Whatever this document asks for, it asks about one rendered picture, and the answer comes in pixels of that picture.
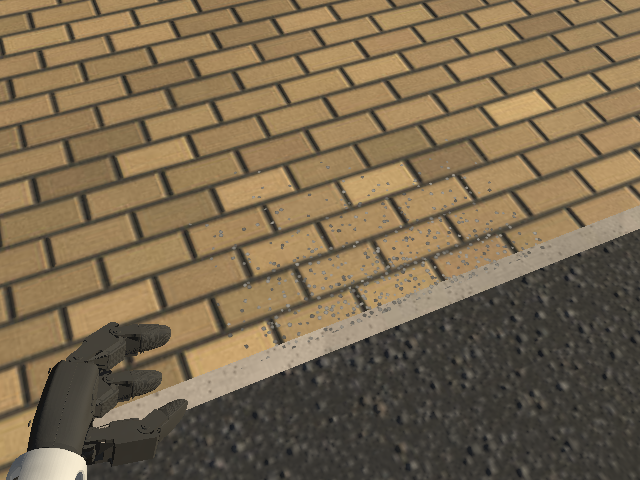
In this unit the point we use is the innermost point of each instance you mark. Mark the robot left forearm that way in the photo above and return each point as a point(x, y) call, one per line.
point(48, 464)

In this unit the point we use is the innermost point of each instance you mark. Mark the robot left hand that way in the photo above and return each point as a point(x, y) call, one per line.
point(83, 388)

